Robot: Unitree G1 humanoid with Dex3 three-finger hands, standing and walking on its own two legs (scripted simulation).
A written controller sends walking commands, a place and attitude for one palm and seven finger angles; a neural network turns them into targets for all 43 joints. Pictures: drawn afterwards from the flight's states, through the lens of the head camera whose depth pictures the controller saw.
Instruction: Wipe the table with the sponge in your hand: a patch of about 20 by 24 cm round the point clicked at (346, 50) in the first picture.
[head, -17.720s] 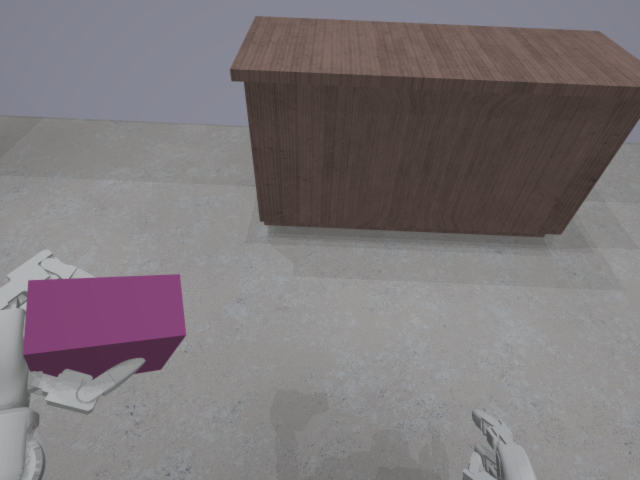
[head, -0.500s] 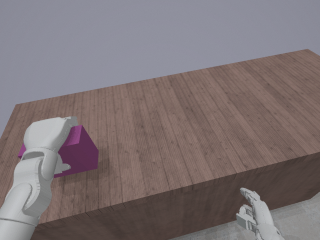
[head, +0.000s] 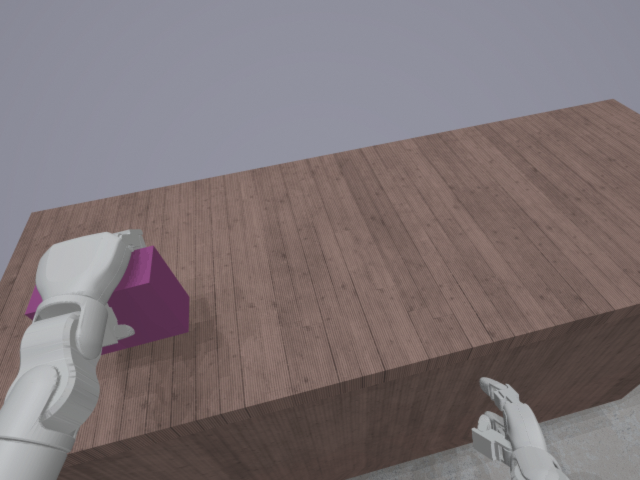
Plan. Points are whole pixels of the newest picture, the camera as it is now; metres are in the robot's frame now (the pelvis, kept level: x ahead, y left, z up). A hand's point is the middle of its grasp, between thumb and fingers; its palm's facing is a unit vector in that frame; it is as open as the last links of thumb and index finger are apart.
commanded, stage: move the sponge above the wiping area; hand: left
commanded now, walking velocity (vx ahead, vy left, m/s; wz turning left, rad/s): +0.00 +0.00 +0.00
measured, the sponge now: (125, 312) +0.27 +0.30 +0.08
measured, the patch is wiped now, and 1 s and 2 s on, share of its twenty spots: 0.00 0.00 0.00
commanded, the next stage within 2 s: lower the sponge onto the table in 0.34 s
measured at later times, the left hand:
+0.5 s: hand (103, 293) +0.26 +0.31 +0.12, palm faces +0.04 -0.05 -1.00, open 9.7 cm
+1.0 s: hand (112, 311) +0.25 +0.30 +0.10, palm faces -0.01 -0.07 -1.00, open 9.7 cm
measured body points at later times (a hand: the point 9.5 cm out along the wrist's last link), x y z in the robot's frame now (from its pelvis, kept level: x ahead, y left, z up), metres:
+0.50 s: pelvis +0.00 +0.00 +0.00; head -0.01 -0.04 +0.45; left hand +0.26 +0.31 +0.18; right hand +0.24 -0.21 -0.09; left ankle +0.01 +0.10 -0.75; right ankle +0.01 -0.10 -0.75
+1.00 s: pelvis +0.00 +0.00 +0.00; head +0.00 -0.04 +0.45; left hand +0.25 +0.30 +0.16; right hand +0.24 -0.21 -0.09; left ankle +0.01 +0.10 -0.75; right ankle +0.01 -0.10 -0.75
